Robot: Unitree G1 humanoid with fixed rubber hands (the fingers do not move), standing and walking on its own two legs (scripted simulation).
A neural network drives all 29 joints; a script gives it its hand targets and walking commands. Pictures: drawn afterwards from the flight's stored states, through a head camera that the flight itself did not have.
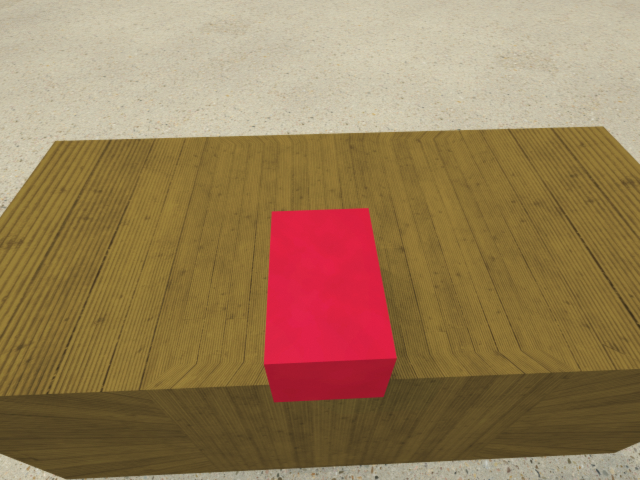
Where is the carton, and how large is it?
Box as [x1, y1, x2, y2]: [264, 208, 396, 401]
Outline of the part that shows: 368,208 272,211 264,366 274,401 383,396 396,357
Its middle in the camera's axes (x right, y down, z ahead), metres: +0.01 +0.10 +0.64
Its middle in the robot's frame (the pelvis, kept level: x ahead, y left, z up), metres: +0.41 +0.02 -0.07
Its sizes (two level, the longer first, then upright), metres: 0.279 0.171 0.141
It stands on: a pedestal, 0.62 m high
